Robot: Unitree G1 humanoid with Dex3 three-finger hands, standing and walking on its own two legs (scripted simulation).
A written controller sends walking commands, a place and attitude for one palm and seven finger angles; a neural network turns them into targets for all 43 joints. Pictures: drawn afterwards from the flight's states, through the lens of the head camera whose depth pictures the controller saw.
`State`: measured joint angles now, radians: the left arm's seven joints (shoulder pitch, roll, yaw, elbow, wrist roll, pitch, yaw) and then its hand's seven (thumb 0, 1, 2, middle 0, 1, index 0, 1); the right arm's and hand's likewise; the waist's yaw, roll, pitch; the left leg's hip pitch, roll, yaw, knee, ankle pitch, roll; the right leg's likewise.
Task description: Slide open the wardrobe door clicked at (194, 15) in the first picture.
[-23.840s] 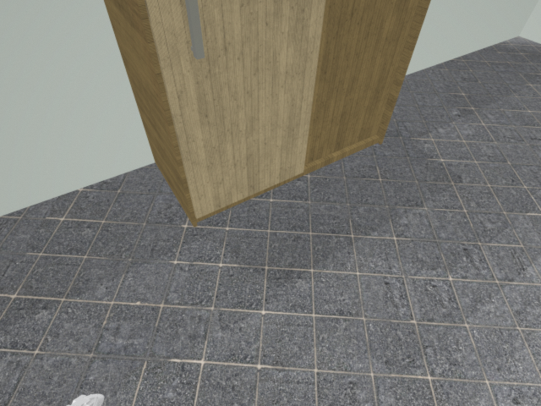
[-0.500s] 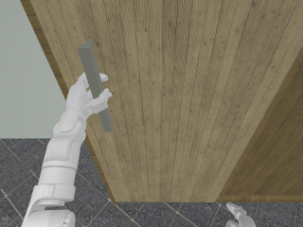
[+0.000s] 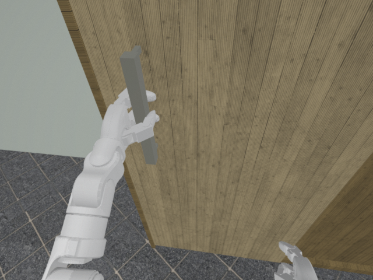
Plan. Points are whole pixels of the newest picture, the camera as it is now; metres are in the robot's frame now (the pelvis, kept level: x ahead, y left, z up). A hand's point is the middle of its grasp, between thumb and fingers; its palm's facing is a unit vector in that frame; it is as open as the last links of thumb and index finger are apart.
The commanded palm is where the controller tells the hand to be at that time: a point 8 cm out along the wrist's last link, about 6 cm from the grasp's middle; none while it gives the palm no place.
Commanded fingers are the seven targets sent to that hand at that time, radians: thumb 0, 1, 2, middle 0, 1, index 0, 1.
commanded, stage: tug the door sideways, standing still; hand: left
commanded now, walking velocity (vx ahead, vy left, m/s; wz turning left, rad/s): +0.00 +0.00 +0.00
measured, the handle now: (145, 112) +0.41 +0.13 +0.17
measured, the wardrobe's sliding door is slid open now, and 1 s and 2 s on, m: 0.00 0.01 0.15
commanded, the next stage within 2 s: step sideways, sliding the door along in 0.40 s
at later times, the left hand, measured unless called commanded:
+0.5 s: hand (153, 127) +0.35 +0.10 +0.18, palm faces +0.01 -1.00 -0.05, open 6.2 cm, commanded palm +0.34 +0.14 +0.18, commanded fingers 0.00 0.90 0.90 -0.45 -1.40 -0.45 -1.40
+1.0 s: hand (157, 127) +0.37 +0.10 +0.17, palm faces +0.09 -1.00 -0.04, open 6.2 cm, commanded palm +0.34 +0.10 +0.18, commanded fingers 0.00 0.90 0.90 -0.45 -1.40 -0.45 -1.40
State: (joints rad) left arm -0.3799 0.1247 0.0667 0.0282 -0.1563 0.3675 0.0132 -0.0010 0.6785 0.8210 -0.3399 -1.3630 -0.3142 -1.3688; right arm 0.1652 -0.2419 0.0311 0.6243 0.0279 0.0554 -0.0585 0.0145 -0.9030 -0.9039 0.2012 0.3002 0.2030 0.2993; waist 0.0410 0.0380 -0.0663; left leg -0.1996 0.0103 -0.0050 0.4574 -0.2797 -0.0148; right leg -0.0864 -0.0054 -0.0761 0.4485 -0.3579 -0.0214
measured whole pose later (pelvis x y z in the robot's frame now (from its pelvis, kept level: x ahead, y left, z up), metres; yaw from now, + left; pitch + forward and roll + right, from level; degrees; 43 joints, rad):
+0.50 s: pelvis -0.04 +0.01 +0.00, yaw +2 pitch +0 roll +0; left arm -0.63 0.10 -0.01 0.36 -0.13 0.26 0.10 -0.01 0.73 0.79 -0.30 -1.37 -0.23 -1.40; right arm 0.20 -0.21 0.04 0.67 0.03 0.02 -0.03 0.01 -0.90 -0.90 0.20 0.30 0.20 0.30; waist 0.03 0.03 -0.03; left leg -0.29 -0.01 -0.04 0.54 -0.25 0.00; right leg -0.16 -0.02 -0.09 0.51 -0.36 -0.01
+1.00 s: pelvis -0.03 -0.03 -0.02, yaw +1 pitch -1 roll -1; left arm -0.56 0.16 0.01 0.22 -0.09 -0.09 0.12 -0.05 0.70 0.84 -0.45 -1.40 -0.25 -1.38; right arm 0.20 -0.24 -0.01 0.69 0.01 0.02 -0.10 0.02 -0.90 -0.90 0.20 0.30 0.20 0.30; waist 0.05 0.01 0.14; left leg -0.33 0.07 0.10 0.66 -0.27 0.03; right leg -0.26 0.03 -0.08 0.74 -0.40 -0.05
